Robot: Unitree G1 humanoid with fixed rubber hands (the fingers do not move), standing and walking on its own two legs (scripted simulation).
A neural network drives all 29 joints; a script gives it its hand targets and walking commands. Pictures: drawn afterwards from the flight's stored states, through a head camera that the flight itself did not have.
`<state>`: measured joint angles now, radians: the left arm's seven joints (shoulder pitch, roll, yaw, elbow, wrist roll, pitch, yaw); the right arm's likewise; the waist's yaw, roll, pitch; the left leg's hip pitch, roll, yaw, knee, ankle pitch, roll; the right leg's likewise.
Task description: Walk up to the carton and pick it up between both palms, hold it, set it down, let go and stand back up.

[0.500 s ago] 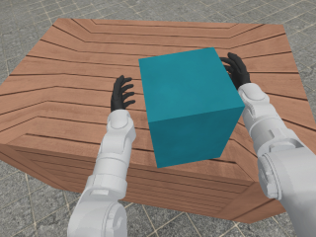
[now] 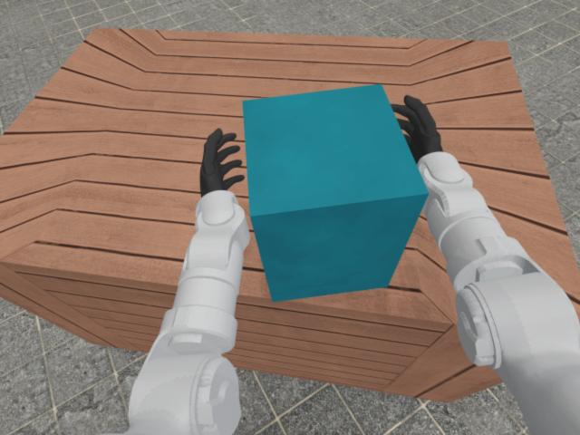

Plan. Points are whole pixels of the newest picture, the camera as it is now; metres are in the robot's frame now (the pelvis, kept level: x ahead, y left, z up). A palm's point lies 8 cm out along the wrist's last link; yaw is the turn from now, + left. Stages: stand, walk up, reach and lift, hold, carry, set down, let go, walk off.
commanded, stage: reach and lift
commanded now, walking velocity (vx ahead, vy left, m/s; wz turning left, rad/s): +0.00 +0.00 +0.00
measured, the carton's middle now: (321, 202) +0.44 +0.04 +0.04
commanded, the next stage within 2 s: none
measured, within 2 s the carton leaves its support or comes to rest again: leaves its support in 1.76 s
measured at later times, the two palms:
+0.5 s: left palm (213, 193) +0.39 +0.17 +0.10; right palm (424, 156) +0.48 -0.09 +0.11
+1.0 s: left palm (215, 194) +0.39 +0.17 +0.10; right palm (424, 159) +0.48 -0.09 +0.10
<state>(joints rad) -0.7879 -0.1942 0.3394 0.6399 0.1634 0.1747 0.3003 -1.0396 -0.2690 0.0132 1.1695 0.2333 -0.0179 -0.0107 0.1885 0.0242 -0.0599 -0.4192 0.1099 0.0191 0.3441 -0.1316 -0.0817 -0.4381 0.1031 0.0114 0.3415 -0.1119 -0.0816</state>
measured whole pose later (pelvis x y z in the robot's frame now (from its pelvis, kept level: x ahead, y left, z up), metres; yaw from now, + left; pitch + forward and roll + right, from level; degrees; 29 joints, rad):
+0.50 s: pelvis +0.01 +0.00 +0.00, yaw +1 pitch +9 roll +1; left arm -0.71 -0.30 0.53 0.52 0.45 0.15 0.15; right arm -0.98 -0.12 -0.40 1.17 -0.21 -0.13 0.08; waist 0.14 -0.01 -0.06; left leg -0.31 0.09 0.02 0.26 -0.11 -0.07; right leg -0.35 0.09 0.01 0.32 -0.12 -0.08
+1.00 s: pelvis +0.01 -0.01 +0.00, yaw +2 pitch +10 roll +1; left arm -0.69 -0.30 0.52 0.49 0.44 0.18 0.14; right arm -0.96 -0.11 -0.39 1.16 -0.21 -0.16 0.06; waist 0.13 -0.01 -0.06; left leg -0.31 0.09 0.03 0.25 -0.10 -0.04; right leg -0.35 0.08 -0.01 0.32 -0.13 -0.09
